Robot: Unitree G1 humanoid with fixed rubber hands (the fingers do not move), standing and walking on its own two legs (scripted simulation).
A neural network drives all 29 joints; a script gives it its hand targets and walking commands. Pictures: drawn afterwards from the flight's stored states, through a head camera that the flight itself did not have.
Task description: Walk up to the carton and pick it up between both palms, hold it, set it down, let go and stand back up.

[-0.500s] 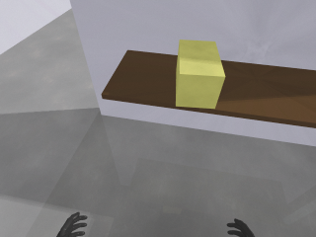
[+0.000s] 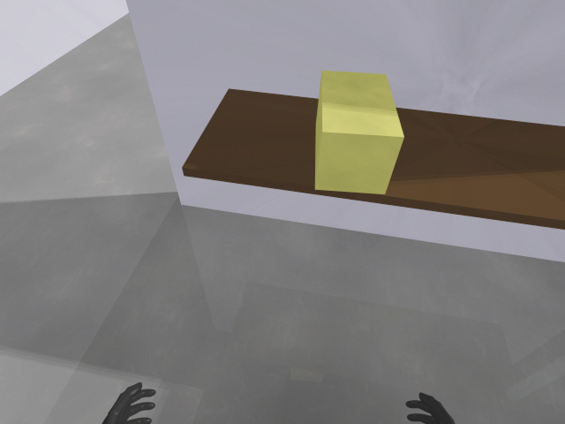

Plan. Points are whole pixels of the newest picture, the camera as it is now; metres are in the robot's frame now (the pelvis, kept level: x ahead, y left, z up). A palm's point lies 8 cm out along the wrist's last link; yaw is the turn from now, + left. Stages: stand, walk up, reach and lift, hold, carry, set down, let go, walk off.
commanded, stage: stand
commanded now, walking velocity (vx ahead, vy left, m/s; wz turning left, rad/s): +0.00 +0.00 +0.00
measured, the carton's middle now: (351, 129) +0.81 -0.20 -0.03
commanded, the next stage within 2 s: none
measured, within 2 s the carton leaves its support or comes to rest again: neither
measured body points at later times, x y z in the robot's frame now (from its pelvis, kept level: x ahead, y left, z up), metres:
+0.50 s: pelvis +0.00 +0.00 +0.00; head +0.00 +0.00 +0.45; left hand +0.15 +0.24 -0.10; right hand +0.13 -0.24 -0.11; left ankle +0.03 +0.12 -0.71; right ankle +0.03 -0.11 -0.71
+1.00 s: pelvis +0.00 +0.00 +0.00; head +0.00 +0.00 +0.45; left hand +0.14 +0.24 -0.10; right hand +0.12 -0.24 -0.11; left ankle +0.03 +0.12 -0.71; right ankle +0.03 -0.11 -0.71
